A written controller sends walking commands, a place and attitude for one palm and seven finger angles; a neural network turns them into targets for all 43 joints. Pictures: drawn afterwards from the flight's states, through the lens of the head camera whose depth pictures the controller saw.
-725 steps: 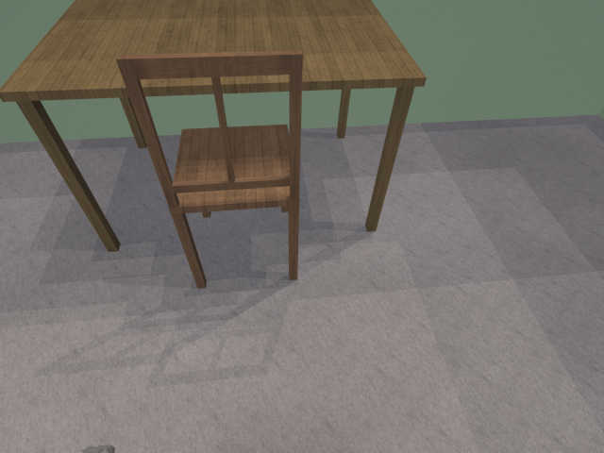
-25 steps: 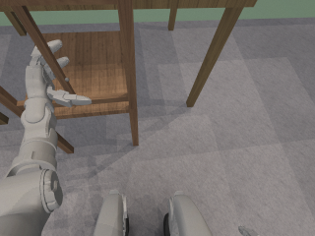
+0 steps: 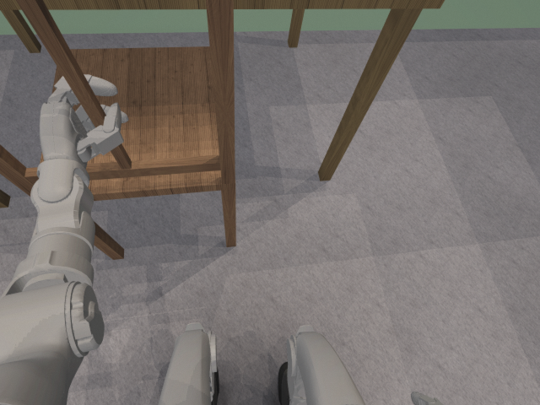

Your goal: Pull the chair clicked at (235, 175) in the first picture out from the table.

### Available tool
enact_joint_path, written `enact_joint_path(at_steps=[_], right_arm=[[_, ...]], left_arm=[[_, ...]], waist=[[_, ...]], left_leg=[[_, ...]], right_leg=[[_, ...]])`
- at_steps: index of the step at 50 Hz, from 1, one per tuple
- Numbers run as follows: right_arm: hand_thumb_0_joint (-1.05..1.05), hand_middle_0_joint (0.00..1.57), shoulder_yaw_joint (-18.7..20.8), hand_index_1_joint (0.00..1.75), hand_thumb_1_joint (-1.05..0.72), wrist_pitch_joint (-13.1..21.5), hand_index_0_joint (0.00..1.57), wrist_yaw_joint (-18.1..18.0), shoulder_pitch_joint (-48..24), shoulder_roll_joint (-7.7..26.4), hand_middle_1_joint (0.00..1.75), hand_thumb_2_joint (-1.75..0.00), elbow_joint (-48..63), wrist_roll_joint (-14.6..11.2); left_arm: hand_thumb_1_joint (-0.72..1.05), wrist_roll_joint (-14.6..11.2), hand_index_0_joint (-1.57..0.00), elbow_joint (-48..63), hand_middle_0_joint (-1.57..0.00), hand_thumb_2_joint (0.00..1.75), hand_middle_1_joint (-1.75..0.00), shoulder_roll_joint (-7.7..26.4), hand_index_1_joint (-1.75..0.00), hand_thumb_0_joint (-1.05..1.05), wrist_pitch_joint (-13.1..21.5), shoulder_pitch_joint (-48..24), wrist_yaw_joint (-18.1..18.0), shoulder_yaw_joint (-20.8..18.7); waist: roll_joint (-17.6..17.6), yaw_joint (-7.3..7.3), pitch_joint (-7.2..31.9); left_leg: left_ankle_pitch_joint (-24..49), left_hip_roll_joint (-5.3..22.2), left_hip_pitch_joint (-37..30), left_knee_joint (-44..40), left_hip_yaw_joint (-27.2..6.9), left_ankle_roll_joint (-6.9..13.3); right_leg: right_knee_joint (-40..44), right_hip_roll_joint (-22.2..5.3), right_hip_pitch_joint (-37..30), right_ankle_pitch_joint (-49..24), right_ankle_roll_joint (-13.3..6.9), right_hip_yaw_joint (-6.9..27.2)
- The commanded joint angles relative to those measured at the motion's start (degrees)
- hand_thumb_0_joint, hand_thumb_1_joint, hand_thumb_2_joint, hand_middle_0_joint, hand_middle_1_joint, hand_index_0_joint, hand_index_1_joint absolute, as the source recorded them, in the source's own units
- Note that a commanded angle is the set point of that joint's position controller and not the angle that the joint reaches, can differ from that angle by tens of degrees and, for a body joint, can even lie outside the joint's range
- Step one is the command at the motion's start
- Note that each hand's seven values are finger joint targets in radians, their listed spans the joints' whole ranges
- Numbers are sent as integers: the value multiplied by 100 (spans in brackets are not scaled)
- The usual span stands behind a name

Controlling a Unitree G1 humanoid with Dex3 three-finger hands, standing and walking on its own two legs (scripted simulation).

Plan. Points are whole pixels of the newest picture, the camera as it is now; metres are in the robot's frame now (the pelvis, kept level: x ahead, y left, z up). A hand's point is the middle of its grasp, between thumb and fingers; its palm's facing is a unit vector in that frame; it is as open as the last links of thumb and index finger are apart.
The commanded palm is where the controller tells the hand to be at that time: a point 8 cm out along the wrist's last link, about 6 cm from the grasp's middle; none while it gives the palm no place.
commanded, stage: hook a spindle and tug to test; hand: left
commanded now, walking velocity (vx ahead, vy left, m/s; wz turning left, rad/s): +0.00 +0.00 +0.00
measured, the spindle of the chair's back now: (91, 106) +0.52 +0.24 +0.06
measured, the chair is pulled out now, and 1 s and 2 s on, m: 0.00 0.03 0.18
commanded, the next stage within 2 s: step backward, pulling the chair out in 0.60 s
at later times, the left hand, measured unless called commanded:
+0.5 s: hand (114, 135) +0.48 +0.21 +0.05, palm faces +0.13 -0.99 -0.04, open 5.2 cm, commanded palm +0.43 +0.24 +0.04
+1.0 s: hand (122, 140) +0.46 +0.19 +0.06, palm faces +0.21 -0.97 -0.14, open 5.0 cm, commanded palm +0.43 +0.23 +0.06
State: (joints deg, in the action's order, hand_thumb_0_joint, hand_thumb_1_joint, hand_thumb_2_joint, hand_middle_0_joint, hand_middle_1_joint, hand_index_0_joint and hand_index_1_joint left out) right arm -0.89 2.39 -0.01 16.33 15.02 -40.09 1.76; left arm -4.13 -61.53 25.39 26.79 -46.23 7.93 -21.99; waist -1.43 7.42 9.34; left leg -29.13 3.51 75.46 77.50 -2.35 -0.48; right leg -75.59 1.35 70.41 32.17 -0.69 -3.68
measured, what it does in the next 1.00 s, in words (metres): rises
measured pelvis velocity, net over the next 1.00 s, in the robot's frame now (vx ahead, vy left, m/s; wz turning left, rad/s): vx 0.03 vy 0.01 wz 0.01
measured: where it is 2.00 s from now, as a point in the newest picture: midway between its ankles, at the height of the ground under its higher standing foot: outside the picture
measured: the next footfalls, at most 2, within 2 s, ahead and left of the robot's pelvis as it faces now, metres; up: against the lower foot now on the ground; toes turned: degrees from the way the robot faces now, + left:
none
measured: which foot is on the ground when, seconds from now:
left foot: down 0.00-1.00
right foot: down 0.00-1.00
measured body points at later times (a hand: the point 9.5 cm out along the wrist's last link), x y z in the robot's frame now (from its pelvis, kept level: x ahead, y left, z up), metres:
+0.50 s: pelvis +0.02 +0.01 +0.02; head +0.16 +0.03 +0.44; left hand +0.47 +0.26 +0.05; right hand +0.08 -0.26 -0.10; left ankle +0.06 +0.12 -0.60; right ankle +0.03 -0.12 -0.60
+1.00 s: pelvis +0.03 +0.01 +0.10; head +0.14 +0.03 +0.54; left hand +0.45 +0.24 +0.08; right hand +0.10 -0.26 -0.01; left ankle +0.06 +0.12 -0.60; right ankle +0.03 -0.12 -0.60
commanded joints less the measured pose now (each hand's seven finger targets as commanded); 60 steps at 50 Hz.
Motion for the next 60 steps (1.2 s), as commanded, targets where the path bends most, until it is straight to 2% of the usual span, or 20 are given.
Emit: enact_joint_path(at_steps=[1,7,10,16,23,25,27,31,33,34,35,36,37,38,41,43,46,52,56,60], right_arm=[[0,20,367,30,-90,129,20,-40,799,978,30,-90,359,11],[0,20,406,30,-90,95,20,12,774,971,30,-90,454,5],[0,20,403,30,-90,82,20,23,747,962,30,-90,483,-16],[0,20,452,30,-90,83,20,52,725,933,30,-90,512,-30],[0,20,488,30,-90,67,20,75,680,895,30,-90,582,-62],[0,20,496,30,-90,76,20,90,657,870,30,-90,623,-69],[0,20,513,30,-90,78,20,106,648,835,30,-90,624,-71],[0,20,523,30,-90,92,20,101,619,816,30,-90,599,-69],[0,20,516,30,-90,106,20,103,551,787,30,-90,599,-75],[0,20,519,30,-90,113,20,98,538,796,30,-90,586,-67],[0,20,514,30,-90,129,20,70,569,821,30,-90,542,-58],[0,20,511,30,-90,-336,20,-104,639,1051,30,-90,906,-318],[0,20,440,30,-90,-446,20,-259,658,793,30,-90,1078,-368],[0,20,401,30,-90,-547,20,-347,600,760,30,-90,1077,-409],[0,20,347,30,-90,-812,20,-499,702,806,30,-90,895,-406],[0,20,327,30,-90,-911,20,-528,702,851,30,-90,827,-405],[0,20,328,30,-90,-939,20,-520,696,849,30,-90,766,-354],[0,20,381,30,-90,-891,20,-480,539,831,30,-90,668,-314],[0,20,417,30,-90,-851,20,-495,434,830,30,-90,636,-293],[0,20,443,30,-90,-808,20,-543,254,855,30,-90,651,-295]], left_arm=[[90,-75,-50,1340,-50,90,-145,1053,-145,0,385,-1957,66,-80],[90,-80,-50,1658,-50,90,-145,994,-145,0,345,-1327,14,-143],[90,-99,-50,1746,-50,90,-145,825,-145,0,297,-1117,-4,-14],[90,-183,-50,2149,-50,90,-145,604,-145,0,262,-554,-47,55],[90,-267,-50,2556,-50,90,-145,486,-145,0,211,253,-81,25],[90,-270,-50,2756,-50,90,-145,259,-145,0,211,406,-95,191],[90,-295,-50,2957,-50,90,-145,62,-145,0,222,535,-120,331],[90,-274,-50,3129,-50,90,-145,169,-145,0,267,693,-177,242],[90,-280,-50,3177,-50,90,-145,-39,-145,0,307,639,-182,421],[90,-275,-50,3184,-50,90,-145,35,-145,0,331,587,-192,359],[90,-234,-50,3296,-50,90,-145,133,-145,0,378,132,-218,384],[90,530,-50,3570,-50,90,-145,2357,-145,0,-449,-795,-928,-208],[90,501,-50,3601,-50,90,-145,1459,-145,0,-899,-800,-1176,388],[90,503,-50,3211,-50,90,-145,933,-145,0,-1252,-356,-1306,717],[90,554,-50,1888,-50,90,-145,340,-145,0,-1870,193,-1518,1174],[90,573,-50,1534,-50,90,-145,466,-145,0,-1936,-137,-1596,1161],[90,536,-50,1313,-50,90,-145,491,-145,0,-1749,-538,-1622,1127],[90,441,-50,1237,-50,90,-145,236,-145,0,-1551,-283,-1553,1278],[90,398,-50,1396,-50,90,-145,126,-145,0,-1519,-58,-1480,1344],[90,352,-50,1458,-50,90,-145,115,-145,0,-1496,48,-1424,1367]], waist=[[-757,57,2995],[-736,-102,3072],[-556,-44,2920],[-653,-133,2964],[-458,-253,2908],[-672,-266,2947],[-581,-266,2936],[-539,-289,2909],[-515,-225,2799],[-549,-244,2763],[-609,-154,2793],[-1120,-448,3673],[-1215,-220,3193],[-1058,-179,2893],[-197,-26,2123],[-277,-13,2001],[-823,-46,2155],[-1523,-181,2150],[-1474,-209,2247],[-1147,-210,2069]], left_leg=[[1631,-245,-2841,-833,-118,114],[1822,-215,-3049,-908,-124,74],[1823,-214,-2981,-942,-107,83],[2353,-180,-3335,-991,-101,30],[2758,-188,-3336,-1036,-32,12],[2998,-177,-3546,-1044,-45,-16],[3228,-153,-3722,-1075,-70,-38],[3320,-168,-3649,-1071,-38,-32],[3156,-178,-3617,-1072,-15,-22],[3035,-187,-3544,-1069,-6,-29],[3043,-172,-3638,-1063,-38,-28],[2623,-146,-5146,-2095,131,110],[2737,-233,-5249,-2338,131,160],[2959,-188,-5176,-2466,80,156],[3269,-27,-4895,-2805,-37,195],[3665,51,-5064,-3016,-52,186],[4809,151,-5687,-3180,-93,148],[5655,314,-6506,-3518,-232,82],[5849,423,-6852,-3718,-339,71],[5009,463,-6551,-4036,-376,118]], right_leg=[[1042,138,-962,-1651,-93,207],[1040,153,-1060,-1757,-99,170],[1069,165,-1126,-1822,-91,175],[1072,169,-1176,-2177,-101,124],[1101,171,-1540,-2599,-88,139],[1077,173,-1450,-2638,-94,132],[1123,176,-1464,-2698,-82,102],[1118,164,-1648,-2918,-74,142],[1145,168,-1600,-2851,-67,143],[1137,162,-1604,-2801,-72,151],[1114,162,-1515,-2773,-77,159],[2127,-238,-3337,-2966,-123,591],[2440,-218,-3445,-3456,-61,451],[2517,-247,-3429,-3573,-2,406],[2904,-269,-3695,-3928,123,352],[3174,-289,-3961,-4222,169,375],[3430,-268,-4085,-4581,212,386],[3837,-123,-4011,-3957,191,324],[3946,-27,-3994,-3557,176,279],[4114,29,-4196,-3241,177,254]])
